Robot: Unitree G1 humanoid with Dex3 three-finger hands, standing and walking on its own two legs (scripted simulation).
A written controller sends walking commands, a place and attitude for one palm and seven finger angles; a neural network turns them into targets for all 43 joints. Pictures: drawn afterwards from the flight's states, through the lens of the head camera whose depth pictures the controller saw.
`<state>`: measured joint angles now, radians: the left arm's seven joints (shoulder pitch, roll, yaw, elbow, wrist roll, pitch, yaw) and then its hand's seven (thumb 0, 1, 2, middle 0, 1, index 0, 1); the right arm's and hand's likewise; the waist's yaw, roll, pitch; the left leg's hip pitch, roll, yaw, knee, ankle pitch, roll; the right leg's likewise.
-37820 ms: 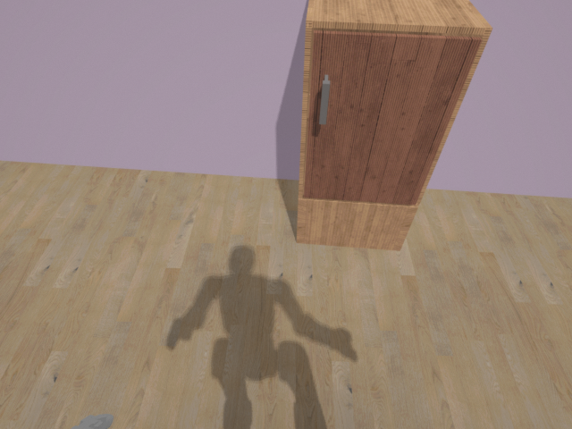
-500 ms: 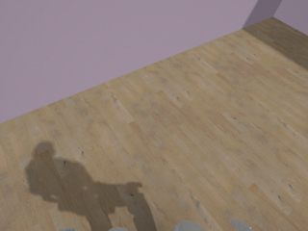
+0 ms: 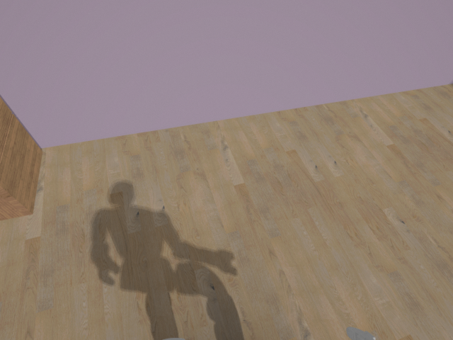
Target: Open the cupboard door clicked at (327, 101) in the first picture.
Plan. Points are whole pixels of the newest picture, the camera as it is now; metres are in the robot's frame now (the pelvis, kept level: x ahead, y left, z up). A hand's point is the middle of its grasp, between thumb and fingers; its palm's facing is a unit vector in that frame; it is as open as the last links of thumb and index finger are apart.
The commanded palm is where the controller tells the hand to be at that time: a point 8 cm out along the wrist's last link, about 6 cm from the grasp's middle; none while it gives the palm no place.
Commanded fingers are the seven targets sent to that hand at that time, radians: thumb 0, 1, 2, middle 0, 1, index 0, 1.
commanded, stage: turn to face it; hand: left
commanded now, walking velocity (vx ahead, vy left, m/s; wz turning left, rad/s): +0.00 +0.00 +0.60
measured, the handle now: out of the picture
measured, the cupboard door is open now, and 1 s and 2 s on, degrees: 43 43 43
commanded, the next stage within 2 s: take the last steps up to it in 1.58 s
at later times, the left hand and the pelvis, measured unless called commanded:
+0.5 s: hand out of the picture +0.02 +0.16 -0.14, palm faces +0.32 -0.92 -0.24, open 7.4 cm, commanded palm none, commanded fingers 0.00 0.90 0.90 -0.20 -0.30 -0.20 -0.30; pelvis +0.01 -0.05 +0.02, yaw +18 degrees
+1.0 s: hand out of the picture -0.01 +0.14 -0.14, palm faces +0.60 -0.75 -0.28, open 7.4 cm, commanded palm none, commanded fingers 0.00 0.90 0.90 -0.20 -0.30 -0.20 -0.30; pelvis +0.04 -0.08 +0.01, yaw +37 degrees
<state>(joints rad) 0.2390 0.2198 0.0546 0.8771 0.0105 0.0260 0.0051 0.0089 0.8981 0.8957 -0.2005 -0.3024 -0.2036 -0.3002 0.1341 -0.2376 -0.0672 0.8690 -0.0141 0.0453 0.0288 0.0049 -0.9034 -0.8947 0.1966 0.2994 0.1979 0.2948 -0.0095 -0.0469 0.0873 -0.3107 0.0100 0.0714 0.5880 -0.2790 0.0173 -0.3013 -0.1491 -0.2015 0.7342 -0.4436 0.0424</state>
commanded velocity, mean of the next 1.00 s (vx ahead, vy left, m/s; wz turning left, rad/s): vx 0.00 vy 0.00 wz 0.60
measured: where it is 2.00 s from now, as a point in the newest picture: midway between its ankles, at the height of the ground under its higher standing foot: outside the picture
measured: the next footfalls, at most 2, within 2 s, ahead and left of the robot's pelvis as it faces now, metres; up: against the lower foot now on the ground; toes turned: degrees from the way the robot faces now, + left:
right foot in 0.28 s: +0.07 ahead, -0.16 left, +0.00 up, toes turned +7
left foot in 0.58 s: +0.01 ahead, +0.09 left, +0.00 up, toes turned +25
